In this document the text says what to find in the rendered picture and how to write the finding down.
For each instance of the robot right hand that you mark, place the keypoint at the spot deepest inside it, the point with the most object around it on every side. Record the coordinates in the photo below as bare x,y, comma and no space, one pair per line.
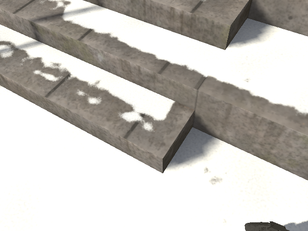
264,226

